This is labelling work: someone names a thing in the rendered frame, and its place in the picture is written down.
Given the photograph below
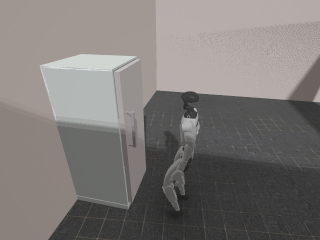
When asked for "right robot foot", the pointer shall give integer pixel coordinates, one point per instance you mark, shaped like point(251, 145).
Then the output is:
point(179, 195)

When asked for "robot left upper arm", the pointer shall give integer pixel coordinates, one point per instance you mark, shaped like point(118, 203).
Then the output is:
point(187, 129)

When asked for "handle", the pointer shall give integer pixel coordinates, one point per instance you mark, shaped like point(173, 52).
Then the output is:
point(132, 114)

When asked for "robot right upper arm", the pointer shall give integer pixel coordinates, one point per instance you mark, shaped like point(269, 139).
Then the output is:
point(198, 127)

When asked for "robot left hand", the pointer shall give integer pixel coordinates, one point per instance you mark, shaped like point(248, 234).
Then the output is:
point(177, 177)

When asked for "fridge door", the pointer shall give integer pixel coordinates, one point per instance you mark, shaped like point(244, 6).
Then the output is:
point(129, 95)

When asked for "right robot shin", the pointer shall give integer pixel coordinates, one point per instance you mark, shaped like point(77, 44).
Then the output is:
point(181, 185)

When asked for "left robot forearm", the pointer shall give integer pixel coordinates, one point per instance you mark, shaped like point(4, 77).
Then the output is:
point(184, 160)

